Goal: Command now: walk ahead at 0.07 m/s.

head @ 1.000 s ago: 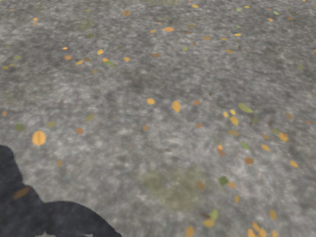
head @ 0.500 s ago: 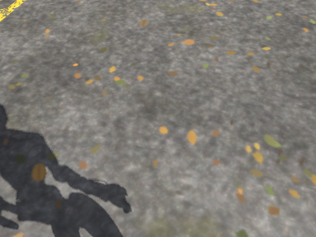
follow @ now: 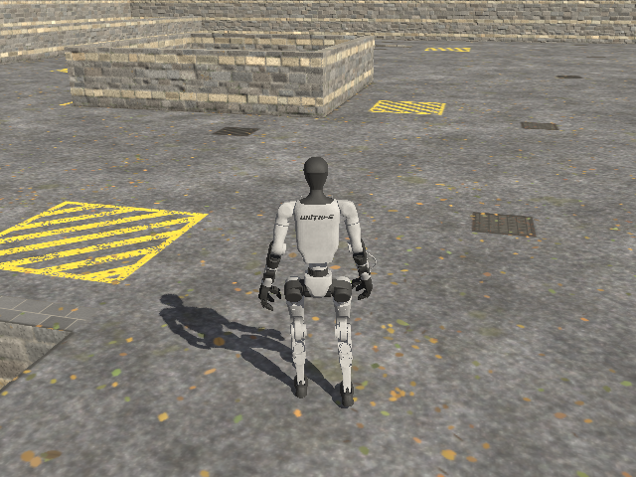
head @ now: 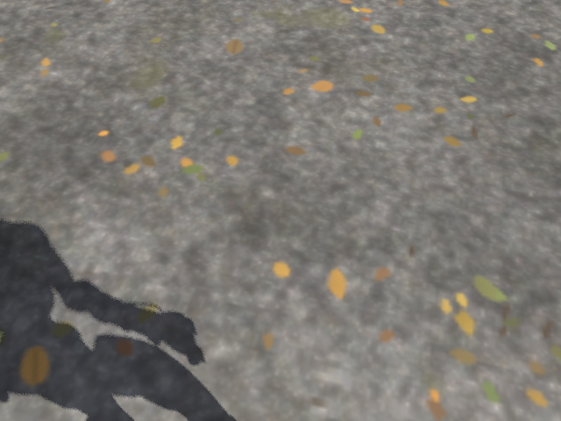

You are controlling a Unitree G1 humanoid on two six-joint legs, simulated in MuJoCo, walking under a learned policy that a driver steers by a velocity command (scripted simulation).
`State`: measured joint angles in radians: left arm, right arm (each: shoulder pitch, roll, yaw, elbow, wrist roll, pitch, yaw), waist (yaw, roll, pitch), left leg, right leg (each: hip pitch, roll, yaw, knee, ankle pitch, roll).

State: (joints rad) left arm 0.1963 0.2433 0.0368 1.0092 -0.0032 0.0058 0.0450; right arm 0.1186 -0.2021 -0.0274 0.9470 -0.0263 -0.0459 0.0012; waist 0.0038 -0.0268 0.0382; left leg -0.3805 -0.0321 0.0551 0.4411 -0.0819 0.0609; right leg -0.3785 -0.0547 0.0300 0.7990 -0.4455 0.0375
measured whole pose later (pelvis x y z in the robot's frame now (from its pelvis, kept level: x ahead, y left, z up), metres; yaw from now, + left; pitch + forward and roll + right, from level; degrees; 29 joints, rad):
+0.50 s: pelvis +0.12 +0.01 +0.00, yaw +0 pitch +1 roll +0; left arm 0.34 0.23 0.07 1.07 -0.03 -0.07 0.02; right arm 0.24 -0.24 -0.07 1.02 0.02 -0.10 0.00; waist 0.00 -0.03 -0.01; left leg -0.26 -0.03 0.08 0.54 -0.30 0.06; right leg -0.28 -0.04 0.03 0.88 -0.45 -0.01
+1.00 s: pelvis +0.37 -0.06 -0.01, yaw -7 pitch +1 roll +0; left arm 0.07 0.25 0.08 0.89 -0.02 -0.08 -0.05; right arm 0.32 -0.24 -0.05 1.01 0.02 -0.11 0.00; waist -0.02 0.01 0.06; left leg -0.21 0.02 -0.01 1.15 -0.45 0.02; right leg -0.46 0.07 -0.04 0.59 -0.15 -0.11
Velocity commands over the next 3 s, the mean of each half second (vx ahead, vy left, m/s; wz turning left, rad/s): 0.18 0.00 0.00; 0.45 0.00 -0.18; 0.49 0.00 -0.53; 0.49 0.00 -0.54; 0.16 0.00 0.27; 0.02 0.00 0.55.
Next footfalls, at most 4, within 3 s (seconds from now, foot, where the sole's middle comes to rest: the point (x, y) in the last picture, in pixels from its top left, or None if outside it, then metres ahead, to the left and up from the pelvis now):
0.08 right None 0.07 -0.15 -0.77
0.92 right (350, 409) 0.50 -0.14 -0.77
1.42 left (294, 286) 0.82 -0.02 -0.77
1.94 right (427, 258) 0.92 -0.40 -0.77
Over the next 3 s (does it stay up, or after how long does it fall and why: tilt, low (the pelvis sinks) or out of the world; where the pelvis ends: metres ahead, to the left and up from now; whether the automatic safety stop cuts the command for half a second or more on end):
stays up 1.03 -0.39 0.00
